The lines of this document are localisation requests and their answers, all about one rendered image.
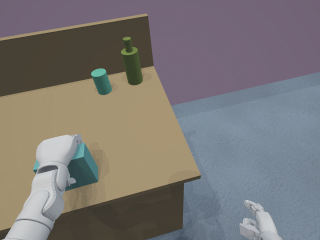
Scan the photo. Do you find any left robot hand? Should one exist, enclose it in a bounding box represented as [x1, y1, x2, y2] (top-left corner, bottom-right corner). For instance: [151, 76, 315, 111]
[36, 134, 83, 187]

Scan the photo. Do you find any robot left forearm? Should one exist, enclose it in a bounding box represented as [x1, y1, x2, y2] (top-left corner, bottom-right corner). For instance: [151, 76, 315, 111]
[2, 162, 69, 240]

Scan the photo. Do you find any sponge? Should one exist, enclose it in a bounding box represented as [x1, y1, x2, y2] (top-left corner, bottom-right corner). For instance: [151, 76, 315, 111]
[33, 143, 98, 191]

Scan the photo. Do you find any right robot hand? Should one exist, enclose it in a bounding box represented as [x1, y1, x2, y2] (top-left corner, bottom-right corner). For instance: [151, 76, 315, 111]
[239, 200, 278, 240]

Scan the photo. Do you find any table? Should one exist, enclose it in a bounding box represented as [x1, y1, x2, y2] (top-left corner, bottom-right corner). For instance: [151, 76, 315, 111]
[0, 13, 201, 240]

